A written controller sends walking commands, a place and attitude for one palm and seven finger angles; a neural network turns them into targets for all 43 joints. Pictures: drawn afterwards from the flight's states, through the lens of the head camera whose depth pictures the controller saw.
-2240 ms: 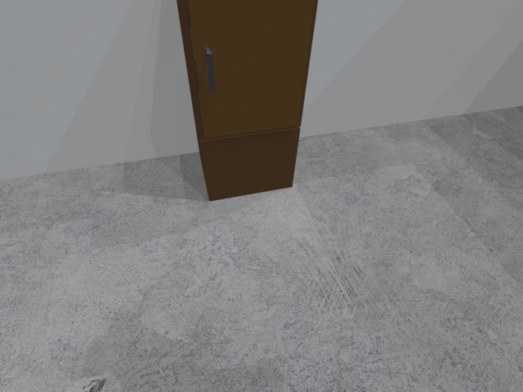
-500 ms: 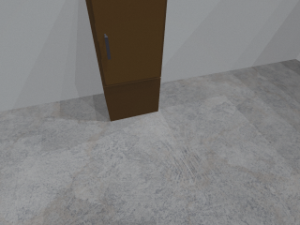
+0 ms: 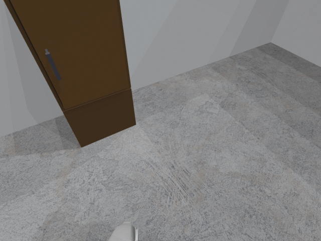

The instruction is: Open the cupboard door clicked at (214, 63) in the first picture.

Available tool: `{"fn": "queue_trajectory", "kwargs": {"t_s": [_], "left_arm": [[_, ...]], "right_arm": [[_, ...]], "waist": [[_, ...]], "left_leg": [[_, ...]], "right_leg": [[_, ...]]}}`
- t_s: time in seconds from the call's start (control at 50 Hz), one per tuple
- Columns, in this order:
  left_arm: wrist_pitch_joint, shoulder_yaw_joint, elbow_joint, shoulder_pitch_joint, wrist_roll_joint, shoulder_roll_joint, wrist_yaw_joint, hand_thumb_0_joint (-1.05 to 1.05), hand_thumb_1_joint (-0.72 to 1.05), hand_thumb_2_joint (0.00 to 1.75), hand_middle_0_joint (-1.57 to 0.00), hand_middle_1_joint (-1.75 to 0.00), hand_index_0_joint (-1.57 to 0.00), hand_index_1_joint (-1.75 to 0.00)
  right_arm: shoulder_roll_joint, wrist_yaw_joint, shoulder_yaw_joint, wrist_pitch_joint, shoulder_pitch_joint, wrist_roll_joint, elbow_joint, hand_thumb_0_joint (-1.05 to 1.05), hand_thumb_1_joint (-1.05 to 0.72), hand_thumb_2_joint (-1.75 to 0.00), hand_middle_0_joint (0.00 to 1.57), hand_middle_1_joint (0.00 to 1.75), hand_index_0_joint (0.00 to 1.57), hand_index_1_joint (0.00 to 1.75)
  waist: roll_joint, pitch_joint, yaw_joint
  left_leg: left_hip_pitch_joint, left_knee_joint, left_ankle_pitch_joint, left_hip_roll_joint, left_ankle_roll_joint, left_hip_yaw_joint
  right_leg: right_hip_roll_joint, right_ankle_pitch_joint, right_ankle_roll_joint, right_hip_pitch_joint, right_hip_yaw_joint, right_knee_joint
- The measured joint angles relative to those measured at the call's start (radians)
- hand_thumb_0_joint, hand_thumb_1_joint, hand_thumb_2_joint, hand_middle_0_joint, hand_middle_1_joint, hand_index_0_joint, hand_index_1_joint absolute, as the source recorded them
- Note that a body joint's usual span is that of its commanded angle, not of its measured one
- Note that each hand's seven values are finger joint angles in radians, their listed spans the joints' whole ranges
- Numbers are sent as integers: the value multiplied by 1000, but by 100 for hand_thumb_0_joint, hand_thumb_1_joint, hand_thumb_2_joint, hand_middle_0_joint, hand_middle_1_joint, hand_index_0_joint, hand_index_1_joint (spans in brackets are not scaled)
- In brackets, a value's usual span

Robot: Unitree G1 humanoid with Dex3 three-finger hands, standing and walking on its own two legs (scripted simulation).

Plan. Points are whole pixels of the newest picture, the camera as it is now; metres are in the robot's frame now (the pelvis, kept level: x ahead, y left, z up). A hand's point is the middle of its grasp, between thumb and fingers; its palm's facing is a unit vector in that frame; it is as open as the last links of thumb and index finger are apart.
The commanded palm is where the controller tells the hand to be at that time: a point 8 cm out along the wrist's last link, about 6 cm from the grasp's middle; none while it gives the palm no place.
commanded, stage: walk to a spot facing it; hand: left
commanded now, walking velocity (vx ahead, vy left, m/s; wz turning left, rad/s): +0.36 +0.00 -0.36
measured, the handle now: (52, 64) +0.83 +0.60 -0.05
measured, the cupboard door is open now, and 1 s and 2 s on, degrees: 0 0 0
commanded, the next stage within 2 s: turn to face it in 0.66 s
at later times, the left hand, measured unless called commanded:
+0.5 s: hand (97, 184) +0.31 +0.25 -0.17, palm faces -0.19 -0.96 -0.21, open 7.4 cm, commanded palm none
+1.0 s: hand (137, 162) +0.41 +0.13 -0.16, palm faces -0.39 -0.90 -0.20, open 7.3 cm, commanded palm none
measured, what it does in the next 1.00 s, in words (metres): walks ahead, turning right: left foot, then right foot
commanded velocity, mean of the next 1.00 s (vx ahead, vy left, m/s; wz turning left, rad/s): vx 0.06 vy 0.00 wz -0.26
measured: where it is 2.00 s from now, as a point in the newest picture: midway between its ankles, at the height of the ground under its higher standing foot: outside the picture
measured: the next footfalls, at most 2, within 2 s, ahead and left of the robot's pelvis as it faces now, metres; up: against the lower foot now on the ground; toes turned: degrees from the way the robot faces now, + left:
left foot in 0.18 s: +0.23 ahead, +0.16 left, +0.00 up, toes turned +3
right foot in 0.70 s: +0.27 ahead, -0.10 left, +0.00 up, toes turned -31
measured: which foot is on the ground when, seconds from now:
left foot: up 0.00-0.16, down 0.18-0.72, up 0.74-1.00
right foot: down 0.00-0.18, up 0.20-0.68, down 0.70-1.00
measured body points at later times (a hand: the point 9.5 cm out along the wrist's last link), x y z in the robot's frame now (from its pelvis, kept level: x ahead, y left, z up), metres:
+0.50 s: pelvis +0.18 +0.07 +0.00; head +0.19 +0.08 +0.44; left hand +0.32 +0.30 -0.15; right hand +0.12 -0.18 -0.14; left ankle +0.19 +0.15 -0.74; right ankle +0.21 -0.08 -0.66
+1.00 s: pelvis +0.24 +0.01 -0.01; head +0.24 +0.00 +0.44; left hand +0.43 +0.17 -0.15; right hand +0.18 -0.22 -0.16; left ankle +0.30 +0.14 -0.70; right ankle +0.23 -0.08 -0.74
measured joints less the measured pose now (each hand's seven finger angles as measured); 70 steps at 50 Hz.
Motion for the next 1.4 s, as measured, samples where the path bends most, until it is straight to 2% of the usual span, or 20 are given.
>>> {"fn": "queue_trajectory", "kwargs": {"t_s": [0.08,0.16,0.2,0.26,0.32,0.4,0.48,0.62,0.7,0.72,0.74,0.8,0.88,0.98,1.06,1.1,1.12,1.18,1.26,1.4], "left_arm": [[-2,4,2,6,3,5,8,1,91,90,-20,-30,-21,-30],[4,16,3,21,1,20,12,1,91,90,-20,-30,-21,-30],[17,28,12,15,-8,28,8,1,91,90,-20,-30,-21,-30],[41,45,17,-26,-7,56,0,1,91,90,-20,-30,-20,-30],[57,61,-14,-84,0,84,-12,1,91,90,-20,-30,-20,-30],[77,77,-78,-158,3,101,-17,1,91,90,-20,-30,-20,-30],[99,81,-118,-224,5,101,-22,1,92,90,-19,-30,-20,-30],[120,62,-151,-300,2,69,-27,1,91,90,-19,-30,-20,-30],[101,47,-169,-311,2,56,-27,1,91,90,-20,-30,-20,-30],[87,44,-171,-317,4,52,-24,1,91,90,-20,-30,-20,-30],[75,39,-175,-324,-1,49,-20,1,91,90,-20,-30,-20,-30],[65,29,-177,-325,-13,38,1,1,91,90,-20,-30,-20,-30],[70,15,-148,-298,-9,21,20,1,91,90,-20,-30,-20,-30],[70,3,-112,-273,-2,9,24,0,91,90,-20,-30,-21,-30],[71,6,-110,-271,0,12,23,0,91,90,-20,-30,-21,-30],[74,10,-112,-267,-4,19,24,1,91,90,-20,-30,-21,-30],[79,14,-113,-264,-8,25,24,1,91,90,-20,-30,-21,-30],[103,31,-108,-249,-11,48,24,1,91,90,-20,-30,-21,-30],[114,47,-91,-233,-7,72,17,1,91,90,-20,-30,-20,-30],[118,62,-92,-233,-14,106,21,1,91,90,-20,-30,-20,-30]], "right_arm": [[17,5,6,-2,-33,2,-16,1,-91,-90,19,30,20,29],[35,2,19,-26,-52,3,-33,1,-91,-90,20,30,20,29],[45,-8,25,-52,-57,-3,-43,0,-91,-90,20,30,20,29],[65,-19,37,-61,-29,-2,-42,0,-91,-90,20,30,21,29],[74,-33,39,-63,30,1,-19,0,-91,-90,20,30,21,29],[43,-55,15,-59,93,8,16,-1,-94,-90,20,30,21,30],[19,-55,10,-38,145,6,47,-1,-94,-90,20,30,21,29],[11,-42,3,-5,187,-4,60,0,-92,-90,20,30,20,29],[12,-32,0,12,201,-4,47,0,-91,-90,20,30,20,29],[11,-27,0,20,196,-1,43,0,-91,-90,20,30,20,29],[10,-26,0,31,183,3,39,0,-91,-90,20,30,20,29],[8,-33,4,54,134,11,23,1,-91,-90,20,30,20,29],[7,-39,7,55,75,5,4,1,-91,-90,20,30,20,29],[17,-37,13,45,72,9,3,0,-91,-90,19,30,20,29],[32,-30,18,53,88,11,20,0,-91,-90,19,30,20,29],[37,-26,21,53,98,10,18,0,-91,-90,20,30,20,29],[41,-24,21,49,102,8,18,0,-91,-90,20,30,20,29],[53,-22,23,48,101,-2,9,0,-92,-90,20,30,20,29],[52,-31,23,38,102,-2,-1,0,-91,-90,20,30,21,29],[32,-31,9,35,97,2,-9,0,-91,-90,20,30,21,30]], "waist": [[-4,3,23],[-25,7,40],[-35,18,31],[-60,29,20],[-64,30,7],[-64,31,-6],[-57,38,-22],[-27,73,-65],[1,80,-81],[18,87,-79],[25,98,-79],[26,117,-72],[24,83,-69],[17,21,-69],[-2,2,-53],[-13,2,-48],[-23,1,-49],[-52,14,-42],[-43,34,-42],[-25,53,-46]], "left_leg": [[34,-155,-1,-12,9,10],[157,-351,-11,-50,35,36],[184,-338,8,-49,84,61],[249,-319,-73,-40,94,121],[333,-398,-71,-38,88,162],[412,-480,-68,-43,97,215],[463,-509,-88,-44,93,262],[502,-454,-170,-14,60,341],[480,-316,-263,49,19,377],[440,-222,-276,79,14,349],[382,-95,-319,81,4,279],[238,184,-342,35,-7,105],[142,221,-246,2,-5,11],[186,-14,-209,-25,7,-13],[259,-178,-209,-44,13,18],[308,-291,-149,-53,18,36],[316,-321,-147,-65,45,33],[303,-328,-146,-95,98,27],[322,-430,-78,-115,108,2],[326,-511,-14,-138,105,-57]], "right_leg": [[-6,-47,20,56,26,-9],[-25,-151,49,75,63,82],[-26,-223,41,-18,66,345],[-39,-189,30,-213,29,770],[-78,-94,47,-366,-40,905],[-117,-6,72,-503,-75,881],[-143,68,92,-553,-87,781],[-151,40,89,-463,-115,497],[-119,36,55,-346,-138,336],[-98,27,32,-350,-142,343],[-87,7,11,-360,-140,367],[-66,-6,-12,-333,-127,346],[-49,44,-10,-277,-112,237],[-52,60,-1,-215,-138,161],[-69,36,14,-193,-192,173],[-84,11,28,-202,-221,212],[-98,-7,37,-217,-233,245],[-109,-166,76,-307,-172,458],[-107,-135,102,-404,-90,694],[-121,-125,139,-393,-29,649]]}}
